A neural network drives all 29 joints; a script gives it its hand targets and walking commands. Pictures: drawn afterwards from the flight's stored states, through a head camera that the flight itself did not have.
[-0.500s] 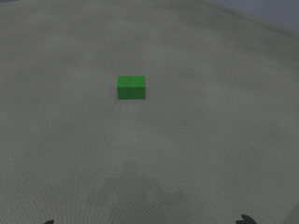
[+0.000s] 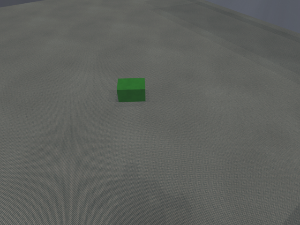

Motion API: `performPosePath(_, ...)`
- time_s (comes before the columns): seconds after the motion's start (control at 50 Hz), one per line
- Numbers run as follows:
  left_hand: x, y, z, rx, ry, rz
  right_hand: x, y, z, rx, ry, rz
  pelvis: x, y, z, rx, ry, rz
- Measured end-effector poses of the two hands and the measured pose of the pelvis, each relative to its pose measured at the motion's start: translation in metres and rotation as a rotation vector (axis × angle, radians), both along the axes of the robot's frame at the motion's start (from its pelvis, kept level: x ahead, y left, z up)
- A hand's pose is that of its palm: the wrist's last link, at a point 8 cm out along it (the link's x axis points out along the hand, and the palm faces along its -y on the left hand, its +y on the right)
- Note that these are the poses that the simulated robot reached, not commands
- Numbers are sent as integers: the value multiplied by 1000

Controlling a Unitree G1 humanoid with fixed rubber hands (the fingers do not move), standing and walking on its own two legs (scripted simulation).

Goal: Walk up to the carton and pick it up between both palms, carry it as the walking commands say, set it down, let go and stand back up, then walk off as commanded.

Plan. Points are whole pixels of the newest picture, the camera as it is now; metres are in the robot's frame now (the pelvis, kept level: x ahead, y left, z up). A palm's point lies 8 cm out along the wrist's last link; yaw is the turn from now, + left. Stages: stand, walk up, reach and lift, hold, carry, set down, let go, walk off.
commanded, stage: stand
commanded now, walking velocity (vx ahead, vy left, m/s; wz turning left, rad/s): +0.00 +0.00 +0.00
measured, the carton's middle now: (131, 89) +1.47 +0.16 -0.70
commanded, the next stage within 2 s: walk up in 0.70 s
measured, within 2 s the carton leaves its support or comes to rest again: neither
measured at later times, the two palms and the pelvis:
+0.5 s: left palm out of the picture +0.10 +0.30 -0.11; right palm out of the picture +0.09 -0.30 -0.11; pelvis +0.01 +0.00 +0.00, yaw +0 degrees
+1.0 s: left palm out of the picture +0.09 +0.30 -0.11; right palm out of the picture +0.10 -0.29 -0.12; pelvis +0.02 +0.01 +0.00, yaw +2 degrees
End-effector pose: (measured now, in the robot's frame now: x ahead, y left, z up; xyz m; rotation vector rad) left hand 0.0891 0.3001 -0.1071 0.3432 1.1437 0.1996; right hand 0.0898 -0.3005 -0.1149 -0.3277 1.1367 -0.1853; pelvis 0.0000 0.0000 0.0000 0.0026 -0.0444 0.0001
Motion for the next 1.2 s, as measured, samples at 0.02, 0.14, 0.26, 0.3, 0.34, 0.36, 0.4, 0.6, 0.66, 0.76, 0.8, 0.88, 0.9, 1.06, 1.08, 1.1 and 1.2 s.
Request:
performPosePath(0.02, 0, 0, 0, 0, 0, 1, 0, 0, 0, -1, 1, 0, 0, 0, 0, 0, 0, 0)
performPosePath(0.14, 3, -1, 0, 0, -3, 3, 2, 1, 1, 0, -2, 4, 0, -1, 0, 0, 1, -1)
performPosePath(0.26, 4, 1, 1, 3, -4, 4, 3, 0, 1, 0, -1, 0, 1, -1, 1, 0, 3, -3)
performPosePath(0.3, 5, 1, 1, 4, -3, 5, 4, 0, 1, 1, 0, -1, 2, -1, 1, 0, 4, -4)
performPosePath(0.34, 5, 2, 2, 5, -2, 5, 4, 0, 1, -1, 2, -1, 3, -1, 1, -1, 5, -4)
performPosePath(0.36, 5, 2, 1, 5, -2, 4, 4, 0, 1, -1, 2, 0, 3, -1, 1, -1, 5, -4)
performPosePath(0.4, 6, 2, 1, 4, 1, 5, 4, 0, 1, -2, 4, -1, 3, -1, 1, -1, 5, -6)
performPosePath(0.6, 10, 4, 1, 5, 7, 6, 6, -3, 3, -10, 8, -13, 7, 0, 1, 0, 3, -8)
performPosePath(0.66, 11, 4, 2, 7, 6, 7, 7, -3, 3, -9, 4, -14, 8, 0, 1, 1, 2, -9)
performPosePath(0.76, 13, 5, 2, 8, 3, 6, 8, -2, 3, -7, 3, -13, 8, 1, 2, 1, 2, -11)
performPosePath(0.8, 14, 5, 2, 9, 4, 5, 8, -1, 2, -6, 5, -14, 8, 1, 2, 1, 3, -12)
performPosePath(0.88, 14, 6, 3, 12, 6, 4, 6, -1, 2, -6, 13, -15, 9, 1, 2, 0, 5, -10)
performPosePath(0.9, 14, 6, 2, 6, 8, 7, 5, -1, 2, -6, 16, -23, 10, 0, 2, 1, 13, -7)
performPosePath(1.06, -29, 4, -10, -35, 68, 97, 30, 38, -6, 65, 67, 71, 29, 17, 1, -3, 57, 48)
performPosePath(1.08, -36, 5, -13, -46, 95, 109, 37, 47, -7, 78, 60, 82, 34, 21, 1, -2, 55, 53)
performPosePath(1.1, -43, 7, -17, -60, 120, 121, 44, 56, -7, 90, 56, 92, 40, 26, 0, -2, 52, 59)
performPosePath(1.2, -49, 25, -49, -124, 218, 148, 73, 97, -20, 88, 20, 89, 70, 56, -18, -12, 32, 72)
